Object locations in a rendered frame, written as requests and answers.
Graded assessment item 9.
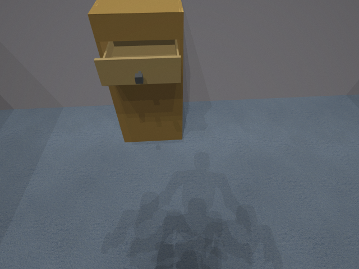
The cabinet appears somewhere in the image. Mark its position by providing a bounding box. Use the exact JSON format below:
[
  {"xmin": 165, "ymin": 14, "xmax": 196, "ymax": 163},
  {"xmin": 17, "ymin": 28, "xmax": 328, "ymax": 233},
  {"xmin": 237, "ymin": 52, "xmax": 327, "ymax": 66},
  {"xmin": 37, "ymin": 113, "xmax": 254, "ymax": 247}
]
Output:
[{"xmin": 88, "ymin": 0, "xmax": 184, "ymax": 142}]

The drawer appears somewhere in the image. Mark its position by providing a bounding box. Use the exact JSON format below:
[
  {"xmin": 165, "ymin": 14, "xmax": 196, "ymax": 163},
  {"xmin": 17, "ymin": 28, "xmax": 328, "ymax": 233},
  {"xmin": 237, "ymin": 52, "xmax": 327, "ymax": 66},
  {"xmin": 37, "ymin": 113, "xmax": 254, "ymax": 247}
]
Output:
[{"xmin": 94, "ymin": 39, "xmax": 181, "ymax": 86}]

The handle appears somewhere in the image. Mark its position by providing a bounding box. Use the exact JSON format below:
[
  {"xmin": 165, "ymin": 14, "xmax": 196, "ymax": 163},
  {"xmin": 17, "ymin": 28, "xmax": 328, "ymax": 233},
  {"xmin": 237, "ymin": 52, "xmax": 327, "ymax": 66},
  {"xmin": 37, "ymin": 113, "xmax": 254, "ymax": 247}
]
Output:
[{"xmin": 135, "ymin": 71, "xmax": 144, "ymax": 84}]

